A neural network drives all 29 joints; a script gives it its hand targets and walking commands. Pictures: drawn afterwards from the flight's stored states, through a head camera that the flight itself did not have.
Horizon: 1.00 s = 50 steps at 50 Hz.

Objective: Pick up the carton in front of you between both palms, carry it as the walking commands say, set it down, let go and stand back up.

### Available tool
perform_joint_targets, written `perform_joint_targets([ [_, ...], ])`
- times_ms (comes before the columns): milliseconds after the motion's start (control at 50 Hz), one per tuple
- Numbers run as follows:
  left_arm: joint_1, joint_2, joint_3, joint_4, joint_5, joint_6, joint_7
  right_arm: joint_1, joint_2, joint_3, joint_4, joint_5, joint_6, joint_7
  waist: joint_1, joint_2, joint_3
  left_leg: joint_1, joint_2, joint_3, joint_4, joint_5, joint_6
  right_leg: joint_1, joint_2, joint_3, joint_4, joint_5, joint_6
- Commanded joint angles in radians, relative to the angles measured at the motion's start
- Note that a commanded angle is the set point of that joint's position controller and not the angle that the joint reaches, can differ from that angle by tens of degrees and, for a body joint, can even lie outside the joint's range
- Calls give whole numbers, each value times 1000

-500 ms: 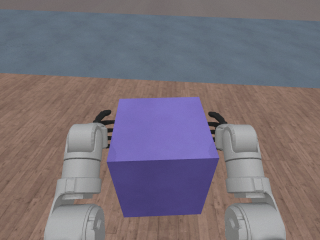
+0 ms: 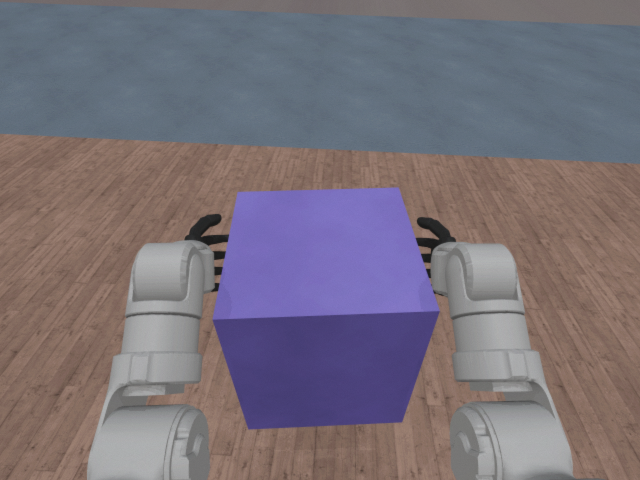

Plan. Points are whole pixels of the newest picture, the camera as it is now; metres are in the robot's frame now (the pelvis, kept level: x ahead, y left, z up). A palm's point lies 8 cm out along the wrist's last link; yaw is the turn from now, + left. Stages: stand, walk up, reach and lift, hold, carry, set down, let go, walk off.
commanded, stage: carry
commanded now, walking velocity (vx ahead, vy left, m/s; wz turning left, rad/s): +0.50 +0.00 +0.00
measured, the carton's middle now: (322, 310) +0.34 +0.00 +0.06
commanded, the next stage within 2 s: none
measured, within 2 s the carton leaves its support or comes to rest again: neither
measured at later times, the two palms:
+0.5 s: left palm (201, 211) +0.48 +0.18 +0.11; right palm (402, 221) +0.46 -0.12 +0.10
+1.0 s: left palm (236, 152) +0.72 +0.16 +0.06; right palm (381, 150) +0.75 -0.14 +0.06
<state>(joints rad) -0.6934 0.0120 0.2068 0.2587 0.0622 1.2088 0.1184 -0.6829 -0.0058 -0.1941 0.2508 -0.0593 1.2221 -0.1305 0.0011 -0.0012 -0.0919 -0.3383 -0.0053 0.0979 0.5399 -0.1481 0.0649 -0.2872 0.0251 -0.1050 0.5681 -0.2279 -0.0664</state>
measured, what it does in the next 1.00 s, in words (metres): goes down: right foot 0.03 m lower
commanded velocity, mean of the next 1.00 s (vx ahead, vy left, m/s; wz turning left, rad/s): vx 0.50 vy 0.00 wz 0.00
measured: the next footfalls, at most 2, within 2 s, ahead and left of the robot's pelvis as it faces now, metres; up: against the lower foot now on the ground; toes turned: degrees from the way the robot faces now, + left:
right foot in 0.70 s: +0.39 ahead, -0.07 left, -0.03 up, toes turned -2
left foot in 1.22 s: +0.69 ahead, +0.10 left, -0.06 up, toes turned +4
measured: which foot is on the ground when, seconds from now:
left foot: down 0.00-0.70, up 0.72-1.00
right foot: down 0.00-0.30, up 0.32-0.68, down 0.70-1.00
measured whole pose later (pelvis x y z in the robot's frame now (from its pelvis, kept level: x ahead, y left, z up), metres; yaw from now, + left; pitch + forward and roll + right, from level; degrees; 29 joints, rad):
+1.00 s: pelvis +0.38 -0.01 -0.03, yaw +2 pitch +5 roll +1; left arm -0.61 -0.03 0.23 0.06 0.04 1.14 0.13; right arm -0.62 0.03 -0.19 0.06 -0.06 1.17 -0.15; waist 0.05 0.01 0.03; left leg -0.72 0.06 0.01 0.99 -0.27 0.02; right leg -0.32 0.04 -0.10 0.54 -0.22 -0.10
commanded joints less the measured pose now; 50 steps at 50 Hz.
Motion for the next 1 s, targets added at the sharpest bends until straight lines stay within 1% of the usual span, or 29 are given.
perform_joint_targets([
  [0, -707, -1139, -549, -105, -429, -16, -235, -756, 1121, 536, -133, 423, -36, 235, 4, 4, -378, 147, 141, -139, -46, 146, 35, 113, -163, 155, -77, 171, -29],
  [60, -704, -1134, -547, -94, -427, -17, -234, -760, 1123, 535, -125, 421, -35, 235, 9, -46, -312, 26, 89, -104, 17, -218, 37, 91, -196, 243, -151, -180, -77],
  [100, -705, -1126, -538, -78, -420, -19, -233, -760, 1118, 531, -109, 420, -35, 237, 24, -110, -223, -143, 30, -43, 133, -302, 26, 123, -272, 381, -220, -273, -134],
  [120, -704, -1120, -535, -71, -414, -21, -232, -753, 1115, 527, -100, 418, -36, 239, 34, -124, -195, -219, 14, -20, 164, -305, 18, 165, -313, 431, -217, -223, -160],
  [160, -705, -1116, -535, -73, -413, -25, -230, -749, 1113, 524, -89, 413, -40, 240, 53, -119, -208, -265, 12, -24, 172, -288, 15, 229, -336, 443, -184, -21, -183],
  [200, -720, -1122, -545, -93, -427, -30, -227, -743, 1114, 519, -86, 413, -43, 238, 54, -114, -254, -216, 1, -7, 130, -253, 16, 247, -316, 381, -137, 92, -164],
  [240, -734, -1130, -557, -110, -445, -32, -224, -729, 1111, 512, -85, 410, -45, 234, 35, -104, -285, -66, -16, 19, 37, -180, 21, 169, -266, 289, -70, 74, -119],
  [260, -739, -1140, -563, -113, -452, -31, -224, -724, 1106, 507, -84, 406, -46, 231, 14, -68, -303, 64, 6, -21, -4, -176, 36, 72, -224, 220, -1, 58, -82],
  [280, -741, -1156, -570, -110, -457, -30, -225, -708, 1090, 497, -78, 396, -47, 228, -18, 34, -332, 247, 95, -194, -64, -185, 90, -102, -142, 116, 172, 83, -29],
  [300, -730, -1158, -570, -92, -459, -28, -225, -664, 1071, 481, -53, 383, -47, 226, -53, 231, -332, 431, 295, -499, -124, 20, 179, -358, -35, 4, 397, -90, 29],
  [320, -733, -1168, -571, -74, -453, -31, -226, -656, 1067, 478, -57, 376, -49, 224, -75, 284, -301, 548, 357, -621, -113, 228, 255, -568, 4, 39, 507, -396, 36],
  [340, -729, -1171, -566, -68, -447, -35, -227, -683, 1079, 491, -89, 385, -51, 224, -81, 182, -285, 586, 360, -607, -67, 337, 269, -644, -27, 77, 573, -435, 24],
  [380, -712, -1175, -565, -92, -447, -37, -221, -786, 1111, 548, -194, 439, -58, 224, -75, 61, -308, 567, 333, -539, -58, 287, 227, -675, -67, 101, 594, -339, 21],
  [420, -724, -1163, -563, -146, -441, -34, -208, -866, 1122, 586, -299, 480, -63, 221, -54, 81, -316, 501, 282, -428, -86, 235, 175, -613, -77, 87, 523, -217, 38],
  [480, -672, -1139, -568, -168, -416, -20, -191, -824, 1122, 605, -316, 491, -50, 220, -61, 110, -299, 422, 235, -308, -115, 329, 158, -512, -69, 60, 370, -54, 59],
  [540, -624, -1113, -574, -169, -383, -15, -188, -766, 1119, 616, -286, 481, -44, 231, -75, 116, -288, 401, 177, -196, -84, 490, 120, -391, -37, 29, 154, 131, 44],
  [600, -607, -1090, -575, -160, -360, -14, -197, -728, 1120, 624, -240, 471, -47, 244, -88, 132, -276, 391, 142, -137, -45, 512, 83, -237, 4, -22, -49, 272, 13],
  [620, -602, -1084, -572, -149, -354, -14, -202, -718, 1122, 626, -224, 469, -50, 248, -76, 137, -282, 388, 140, -123, 8, 558, 71, -166, 13, -32, -90, 296, -1],
  [640, -577, -1079, -565, -128, -346, -15, -206, -712, 1126, 628, -208, 467, -51, 252, -42, 125, -311, 373, 126, -87, 118, 600, 45, -46, 23, -54, -146, 330, -13],
  [660, -557, -1073, -555, -111, -335, -18, -211, -696, 1130, 630, -185, 465, -54, 256, 4, 92, -367, 300, 102, -37, 276, 550, 14, 143, 17, -69, -164, 357, -19],
  [680, -523, -1066, -540, -89, -324, -22, -219, -698, 1121, 630, -170, 460, -59, 259, 49, 17, -418, 108, 83, -38, 467, 255, -7, 351, -106, 68, -94, 408, -23],
  [700, -534, -1039, -522, -65, -313, -26, -223, -692, 1157, 633, -139, 459, -57, 263, 13, -179, -497, -177, -20, -49, 649, -349, -31, 595, -372, 469, -5, 647, -114],
  [720, -535, -1044, -523, -55, -319, -34, -227, -691, 1156, 613, -129, 452, -58, 263, 52, -285, -534, -366, -72, -90, 831, -450, -25, 672, -429, 672, -82, 370, -234],
  [740, -556, -1076, -538, -84, -343, -44, -236, -731, 1166, 624, -154, 457, -65, 260, 59, -240, -478, -431, -22, -122, 862, -409, -8, 609, -387, 651, -115, 222, -216],
  [780, -680, -1136, -585, -192, -409, -57, -247, -785, 1193, 634, -212, 468, -81, 245, 46, -93, -394, -436, 26, -124, 781, -315, -8, 440, -325, 523, -145, 198, -168],
  [800, -718, -1159, -616, -238, -442, -61, -248, -781, 1196, 637, -239, 467, -86, 233, 40, -66, -385, -402, 45, -127, 724, -283, -17, 366, -311, 475, -165, 199, -162],
  [860, -720, -1183, -660, -299, -485, -67, -247, -715, 1182, 643, -282, 438, -94, 199, 29, -86, -412, -374, 60, -108, 619, -239, -37, 333, -294, 401, -169, 256, -170],
  [920, -663, -1162, -683, -313, -491, -69, -250, -647, 1146, 653, -298, 400, -100, 182, 49, -93, -410, -441, 68, -85, 505, -164, -49, 390, -285, 342, -149, 435, -179],
  [980, -642, -1134, -705, -332, -494, -69, -254, -630, 1107, 669, -325, 379, -100, 178, 67, -99, -385, -462, 61, -63, 376, -23, -41, 433, -251, 282, -125, 582, -155],
])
